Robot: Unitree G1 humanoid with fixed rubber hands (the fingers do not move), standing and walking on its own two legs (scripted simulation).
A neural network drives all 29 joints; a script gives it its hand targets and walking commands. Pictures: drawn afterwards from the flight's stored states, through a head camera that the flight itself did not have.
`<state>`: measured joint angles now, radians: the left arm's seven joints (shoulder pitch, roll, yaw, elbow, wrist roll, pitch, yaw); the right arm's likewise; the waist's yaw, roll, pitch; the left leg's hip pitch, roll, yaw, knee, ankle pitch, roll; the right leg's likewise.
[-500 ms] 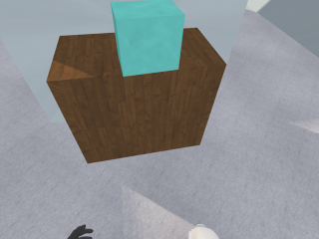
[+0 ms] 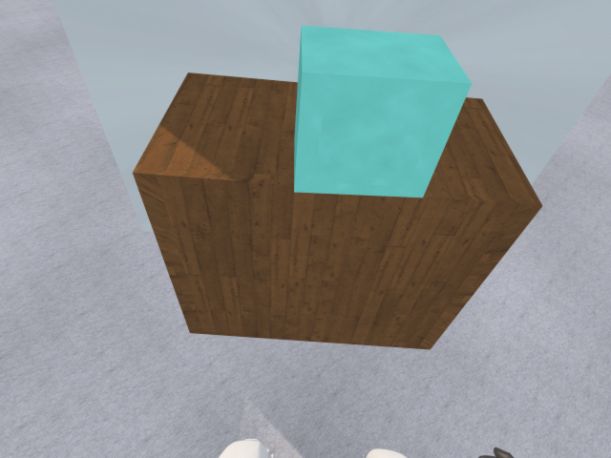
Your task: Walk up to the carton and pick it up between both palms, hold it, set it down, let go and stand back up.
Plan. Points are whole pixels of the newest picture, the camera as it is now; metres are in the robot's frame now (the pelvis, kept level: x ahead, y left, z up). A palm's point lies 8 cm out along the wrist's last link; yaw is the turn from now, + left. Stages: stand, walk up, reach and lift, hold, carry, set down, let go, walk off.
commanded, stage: walk up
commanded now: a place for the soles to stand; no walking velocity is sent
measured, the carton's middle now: (365, 115) +0.69 -0.05 +0.10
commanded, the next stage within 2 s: none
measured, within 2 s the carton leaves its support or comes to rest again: neither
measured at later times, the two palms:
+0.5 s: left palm (199, 390) +0.23 +0.18 -0.09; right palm (550, 414) +0.24 -0.35 -0.11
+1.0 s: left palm (244, 296) +0.40 +0.14 -0.11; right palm (543, 330) +0.36 -0.37 -0.08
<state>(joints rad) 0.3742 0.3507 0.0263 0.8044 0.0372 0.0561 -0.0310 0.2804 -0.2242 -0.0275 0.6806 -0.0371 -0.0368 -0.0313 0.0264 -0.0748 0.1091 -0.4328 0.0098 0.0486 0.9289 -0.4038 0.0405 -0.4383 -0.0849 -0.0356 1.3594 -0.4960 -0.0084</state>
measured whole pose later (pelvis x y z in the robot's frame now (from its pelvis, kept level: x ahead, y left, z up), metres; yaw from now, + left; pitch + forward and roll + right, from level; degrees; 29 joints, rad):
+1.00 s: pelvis +0.32 -0.12 +0.02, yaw +2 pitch -4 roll +0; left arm 0.28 0.28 0.04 0.73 0.01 0.02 -0.04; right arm 0.37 -0.23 -0.01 0.74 -0.03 -0.03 -0.02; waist -0.02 -0.07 0.12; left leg -0.25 0.10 0.07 0.80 -0.47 -0.05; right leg -0.50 -0.09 0.00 0.86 -0.28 0.00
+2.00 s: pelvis +0.36 -0.13 +0.03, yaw +3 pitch -2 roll +0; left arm 0.24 0.27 0.01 0.75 0.00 0.01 0.00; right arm 0.23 -0.26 -0.01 0.76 0.00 0.05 0.03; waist 0.00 0.01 0.10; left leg -0.27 0.01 -0.02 0.72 -0.41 -0.01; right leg -0.39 -0.08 -0.03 0.65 -0.22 0.05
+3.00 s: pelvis +0.25 -0.06 +0.04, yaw -1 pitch -2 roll +0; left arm 0.35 0.22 0.03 0.86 0.00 0.00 -0.01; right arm 0.31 -0.22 -0.04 0.83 -0.01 0.01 0.00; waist 0.00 -0.01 0.03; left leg -0.32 -0.01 0.09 0.53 -0.18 0.06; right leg -0.23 0.06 0.05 0.57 -0.31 -0.03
